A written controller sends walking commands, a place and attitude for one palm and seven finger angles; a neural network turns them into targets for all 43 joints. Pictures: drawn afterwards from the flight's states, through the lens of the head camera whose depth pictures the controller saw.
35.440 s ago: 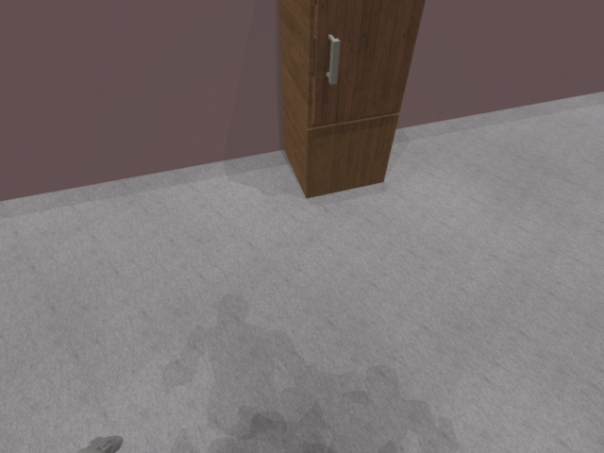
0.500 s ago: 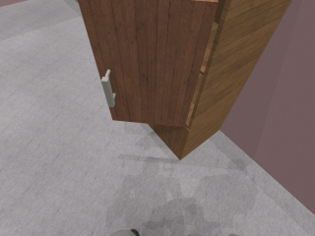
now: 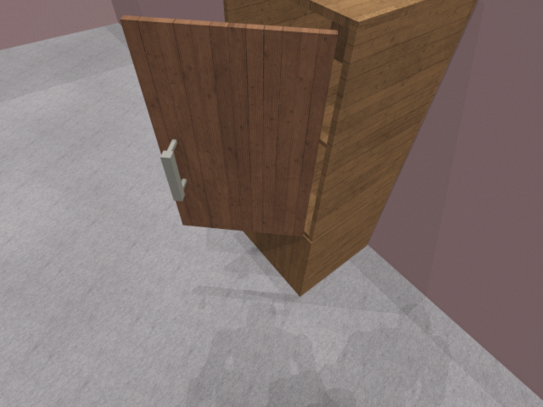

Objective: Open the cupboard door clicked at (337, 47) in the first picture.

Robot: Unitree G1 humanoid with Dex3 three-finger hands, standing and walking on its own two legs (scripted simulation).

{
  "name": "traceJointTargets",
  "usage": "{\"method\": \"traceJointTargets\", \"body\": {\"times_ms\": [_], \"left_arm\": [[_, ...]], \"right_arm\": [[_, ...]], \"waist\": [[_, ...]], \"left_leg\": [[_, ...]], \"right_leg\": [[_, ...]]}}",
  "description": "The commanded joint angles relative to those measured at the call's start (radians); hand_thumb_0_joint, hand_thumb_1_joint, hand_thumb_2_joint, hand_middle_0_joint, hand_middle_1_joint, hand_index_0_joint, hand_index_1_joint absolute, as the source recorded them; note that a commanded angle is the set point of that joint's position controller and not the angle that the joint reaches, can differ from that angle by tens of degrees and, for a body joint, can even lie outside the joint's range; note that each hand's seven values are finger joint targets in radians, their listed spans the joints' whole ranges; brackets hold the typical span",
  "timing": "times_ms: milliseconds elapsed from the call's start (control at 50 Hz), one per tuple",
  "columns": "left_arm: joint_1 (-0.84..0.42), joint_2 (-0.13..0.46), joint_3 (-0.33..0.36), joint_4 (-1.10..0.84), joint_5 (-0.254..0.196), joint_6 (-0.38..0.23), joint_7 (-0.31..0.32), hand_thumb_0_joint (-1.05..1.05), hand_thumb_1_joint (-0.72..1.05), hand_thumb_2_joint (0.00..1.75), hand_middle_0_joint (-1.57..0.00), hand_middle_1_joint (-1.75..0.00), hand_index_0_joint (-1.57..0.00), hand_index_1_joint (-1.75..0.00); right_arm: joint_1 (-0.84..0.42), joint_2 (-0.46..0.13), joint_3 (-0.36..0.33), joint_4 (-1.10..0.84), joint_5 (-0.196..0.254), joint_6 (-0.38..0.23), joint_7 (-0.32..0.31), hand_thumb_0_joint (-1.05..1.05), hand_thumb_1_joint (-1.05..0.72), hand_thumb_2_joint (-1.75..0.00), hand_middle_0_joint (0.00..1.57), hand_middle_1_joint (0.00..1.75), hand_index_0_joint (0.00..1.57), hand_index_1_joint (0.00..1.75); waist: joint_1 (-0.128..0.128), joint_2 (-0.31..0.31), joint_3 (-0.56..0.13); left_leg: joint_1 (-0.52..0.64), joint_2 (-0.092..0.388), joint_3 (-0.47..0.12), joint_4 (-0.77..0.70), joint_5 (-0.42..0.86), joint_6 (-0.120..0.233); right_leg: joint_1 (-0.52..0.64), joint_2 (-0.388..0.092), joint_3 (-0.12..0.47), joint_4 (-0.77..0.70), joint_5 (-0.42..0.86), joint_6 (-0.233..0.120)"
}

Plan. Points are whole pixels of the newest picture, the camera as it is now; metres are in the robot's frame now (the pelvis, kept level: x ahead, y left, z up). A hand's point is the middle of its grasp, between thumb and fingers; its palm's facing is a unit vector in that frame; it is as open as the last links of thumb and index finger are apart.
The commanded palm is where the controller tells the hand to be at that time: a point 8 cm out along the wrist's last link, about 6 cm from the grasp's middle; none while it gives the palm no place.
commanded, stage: look again from close up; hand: left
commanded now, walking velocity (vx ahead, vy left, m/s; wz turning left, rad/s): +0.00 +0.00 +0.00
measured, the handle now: (176, 171) +0.62 +0.27 -0.08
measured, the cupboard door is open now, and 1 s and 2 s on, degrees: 46 46 46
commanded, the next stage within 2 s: shuffle to correct the standing spot in 0.60 s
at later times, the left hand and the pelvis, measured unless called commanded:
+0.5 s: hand out of the picture +0.02 +0.20 -0.17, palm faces +0.00 -0.97 -0.22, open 7.4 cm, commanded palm none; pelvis +0.00 +0.02 +0.00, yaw -1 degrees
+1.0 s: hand out of the picture +0.02 +0.21 -0.19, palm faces +0.03 -0.98 -0.18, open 7.3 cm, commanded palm none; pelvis +0.03 +0.04 -0.01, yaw -1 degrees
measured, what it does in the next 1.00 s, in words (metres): shifts its weight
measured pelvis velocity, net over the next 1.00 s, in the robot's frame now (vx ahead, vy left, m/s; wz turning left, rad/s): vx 0.03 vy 0.04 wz -0.02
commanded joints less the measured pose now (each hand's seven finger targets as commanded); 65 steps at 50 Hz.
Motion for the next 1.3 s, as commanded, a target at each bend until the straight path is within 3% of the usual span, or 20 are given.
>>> {"method": "traceJointTargets", "body": {"times_ms": [0, 40, 60, 80, 120, 180, 340, 700, 800, 900, 940, 980, 1000, 1040, 1100, 1160, 1200, 1220, 1240, 1280], "left_arm": [[0.061, 0.087, 0.009, -0.013, -0.006, -0.013, 0.005, 0.0, 0.9, 0.9, -0.2, -0.3, -0.2, -0.3], [0.073, 0.078, 0.006, -0.003, -0.005, -0.015, 0.006, 0.0, 0.9, 0.9, -0.2, -0.3, -0.2, -0.3], [0.186, 0.091, -0.001, 0.016, 0.016, -0.046, 0.054, 0.0, 0.9, 0.9, -0.2, -0.3, -0.2, -0.3], [0.127, 0.144, 0.004, -0.036, 0.009, -0.057, 0.047, 0.0, 0.9, 0.9, -0.2, -0.3, -0.2, -0.3], [0.08, 0.112, -0.001, -0.068, 0.009, -0.059, 0.037, 0.0, 0.9, 0.9, -0.2, -0.3, -0.2, -0.3], [0.113, 0.085, -0.004, -0.062, 0.006, -0.053, 0.028, 0.0, 0.9, 0.9, -0.2, -0.3, -0.2, -0.3], [0.119, 0.081, -0.009, -0.055, 0.008, -0.035, 0.019, 0.0, 0.9, 0.9, -0.2, -0.3, -0.2, -0.3], [0.106, 0.119, -0.003, -0.049, 0.01, -0.032, 0.013, 0.0, 0.9, 0.9, -0.2, -0.3, -0.2, -0.3], [0.135, 0.153, 0.018, -0.06, 0.015, -0.025, 0.009, 0.0, 0.9, 0.9, -0.2, -0.3, -0.2, -0.3], [0.149, 0.178, 0.045, -0.081, 0.021, -0.022, 0.012, 0.0, 0.9, 0.9, -0.2, -0.3, -0.2, -0.3], [0.12, 0.154, 0.044, -0.096, 0.023, -0.015, 0.009, 0.0, 0.9, 0.9, -0.2, -0.3, -0.2, -0.3], [0.083, 0.092, 0.03, -0.116, 0.026, -0.009, 0.007, 0.0, 0.9, 0.9, -0.2, -0.3, -0.2, -0.3], [0.042, 0.076, 0.023, -0.137, 0.025, -0.011, 0.009, 0.0, 0.9, 0.9, -0.2, -0.3, -0.2, -0.3], [-0.011, 0.069, 0.023, -0.156, 0.02, -0.017, 0.006, 0.0, 0.9, 0.9, -0.2, -0.3, -0.2, -0.3], [0.028, 0.035, 0.021, -0.146, 0.017, -0.015, -0.004, 0.0, 0.9, 0.9, -0.2, -0.3, -0.2, -0.3], [0.128, 0.049, 0.021, -0.11, 0.017, -0.03, 0.002, 0.0, 0.9, 0.9, -0.2, -0.3, -0.2, -0.3], [0.211, 0.148, 0.033, -0.078, 0.013, -0.048, 0.02, 0.0, 0.9, 0.9, -0.2, -0.3, -0.2, -0.3], [0.217, 0.172, 0.033, -0.073, 0.009, -0.046, 0.021, 0.0, 0.9, 0.9, -0.2, -0.3, -0.2, -0.3], [0.202, 0.163, 0.034, -0.073, 0.011, -0.044, 0.026, 0.0, 0.9, 0.9, -0.2, -0.3, -0.2, -0.3], [0.135, 0.139, 0.026, -0.098, 0.024, -0.037, 0.034, 0.0, 0.9, 0.9, -0.2, -0.3, -0.2, -0.3]], "right_arm": [[0.049, -0.101, -0.016, -0.024, -0.001, -0.017, -0.007, 0.0, -0.9, -0.9, 0.2, 0.3, 0.2, 0.3], [0.056, -0.091, -0.015, -0.019, 0.001, -0.018, -0.008, 0.0, -0.9, -0.9, 0.2, 0.3, 0.2, 0.3], [-0.054, -0.129, -0.019, -0.099, 0.01, -0.042, 0.009, 0.0, -0.9, -0.9, 0.2, 0.3, 0.2, 0.3], [0.029, -0.062, -0.012, -0.125, 0.007, -0.032, 0.015, 0.0, -0.9, -0.9, 0.2, 0.3, 0.2, 0.3], [0.093, -0.07, -0.01, -0.116, 0.003, -0.035, 0.021, 0.0, -0.9, -0.9, 0.2, 0.3, 0.2, 0.3], [0.088, -0.091, -0.004, -0.133, 0.002, -0.05, 0.015, 0.0, -0.9, -0.9, 0.2, 0.3, 0.2, 0.3], [0.061, -0.113, 0.001, -0.124, 0.001, -0.048, 0.01, 0.0, -0.9, -0.9, 0.2, 0.3, 0.2, 0.3], [0.029, -0.134, 0.001, -0.081, 0.001, -0.05, 0.008, 0.0, -0.9, -0.9, 0.2, 0.3, 0.2, 0.3], [0.027, -0.119, -0.003, -0.108, -0.006, -0.035, 0.018, 0.0, -0.9, -0.9, 0.2, 0.3, 0.2, 0.3], [0.045, -0.106, -0.008, -0.132, -0.006, -0.037, 0.021, 0.0, -0.9, -0.9, 0.2, 0.3, 0.2, 0.3], [0.093, -0.126, -0.01, -0.115, -0.005, -0.045, 0.021, 0.0, -0.9, -0.9, 0.2, 0.3, 0.2, 0.3], [0.178, -0.196, -0.024, -0.097, -0.011, -0.047, 0.012, 0.0, -0.9, -0.9, 0.2, 0.3, 0.2, 0.3], [0.212, -0.192, -0.024, -0.094, -0.011, -0.045, 0.006, 0.0, -0.9, -0.9, 0.2, 0.3, 0.2, 0.3], [0.202, -0.167, -0.018, -0.104, -0.013, -0.047, 0.003, 0.0, -0.9, -0.9, 0.2, 0.3, 0.2, 0.3], [0.125, -0.172, -0.019, -0.137, -0.016, -0.049, 0.002, 0.0, -0.9, -0.9, 0.2, 0.3, 0.2, 0.3], [0.081, -0.169, -0.018, -0.139, 0.0, -0.06, -0.007, 0.0, -0.9, -0.9, 0.2, 0.3, 0.2, 0.3], [0.106, -0.124, -0.019, -0.144, 0.016, -0.065, -0.007, 0.0, -0.9, -0.9, 0.2, 0.3, 0.2, 0.3], [0.109, -0.099, -0.02, -0.142, 0.017, -0.057, -0.006, 0.0, -0.9, -0.9, 0.2, 0.3, 0.2, 0.3], [0.08, -0.069, -0.021, -0.142, 0.015, -0.038, -0.009, 0.0, -0.9, -0.9, 0.2, 0.3, 0.2, 0.3], [0.043, -0.061, -0.023, -0.141, 0.014, -0.026, -0.004, 0.0, -0.9, -0.9, 0.2, 0.3, 0.2, 0.3]], "waist": [[0.004, -0.004, -0.003], [0.005, -0.02, 0.008], [0.046, 0.03, 0.052], [-0.032, 0.035, -0.027], [-0.048, 0.017, -0.039], [-0.017, 0.038, -0.037], [-0.002, -0.001, 0.058], [0.008, 0.002, 0.005], [0.02, -0.065, 0.039], [0.017, -0.119, 0.052], [-0.003, 0.006, 0.031], [-0.027, 0.234, 0.017], [-0.044, 0.246, 0.033], [-0.037, 0.145, 0.048], [0.002, 0.135, -0.002], [0.059, 0.041, -0.042], [0.052, -0.121, -0.118], [0.04, -0.129, -0.114], [0.046, -0.218, -0.087], [0.036, -0.213, -0.039]], "left_leg": [[0.002, 0.063, -0.059, -0.077, 0.136, 0.027], [0.011, 0.064, -0.055, -0.081, 0.131, 0.027], [-0.054, 0.055, -0.006, 0.143, 0.134, 0.007], [-0.063, 0.028, -0.022, 0.12, -0.058, 0.018], [-0.026, 0.037, -0.037, 0.06, 0.027, 0.026], [-0.04, 0.065, -0.067, 0.021, 0.191, 0.052], [-0.062, 0.056, -0.073, -0.047, 0.092, 0.063], [-0.012, 0.053, -0.047, -0.04, 0.119, 0.057], [-0.11, -0.004, 0.01, 0.06, -0.053, 0.043], [-0.128, -0.016, 0.044, 0.106, -0.075, 0.037], [-0.005, 0.014, -0.004, 0.027, 0.087, 0.061], [0.132, 0.179, -0.208, -0.059, 0.338, 0.175], [0.183, 0.229, -0.28, -0.092, 0.481, 0.24], [0.186, 0.251, -0.28, -0.056, 0.612, 0.299], [0.09, 0.187, -0.166, -0.055, 0.571, 0.257], [0.042, 0.139, -0.104, 0.046, 0.618, 0.17], [-0.134, 0.023, -0.023, 0.193, 0.24, 0.063], [-0.163, -0.031, -0.007, 0.249, -0.104, 0.031], [-0.205, -0.028, 0.004, 0.332, -0.316, 0.02], [-0.225, -0.003, -0.027, 0.393, -0.344, 0.021]], "right_leg": [[0.013, -0.116, 0.114, -0.11, 0.144, -0.019], [0.008, -0.111, 0.109, -0.117, 0.139, -0.019], [-0.043, -0.174, 0.186, -0.09, 0.574, 0.016], [-0.013, -0.222, 0.212, -0.087, 0.426, -0.035], [-0.077, -0.148, 0.154, -0.056, 0.139, -0.057], [-0.03, -0.096, 0.092, 0.014, 0.176, -0.029], [-0.068, -0.089, 0.099, -0.015, 0.055, -0.014], [-0.028, -0.112, 0.12, -0.024, 0.142, -0.017], [-0.023, -0.179, 0.219, -0.074, -0.041, -0.067], [-0.015, -0.255, 0.256, -0.057, 0.098, -0.113], [-0.075, -0.161, 0.137, 0.064, 0.083, -0.066], [-0.253, -0.021, -0.045, 0.313, -0.166, -0.005], [-0.366, -0.005, -0.035, 0.444, -0.348, -0.003], [-0.414, -0.051, 0.001, 0.527, -0.376, -0.022], [-0.25, -0.047, -0.033, 0.394, -0.263, -0.017], [-0.024, -0.045, -0.02, 0.062, 0.079, -0.005], [0.2, -0.285, 0.254, 0.065, 0.692, -0.111], [0.198, -0.383, 0.278, 0.062, 0.935, -0.195], [0.179, -0.401, 0.279, 0.047, 1.055, -0.233], [0.104, -0.367, 0.219, 0.035, 1.001, -0.229]]}}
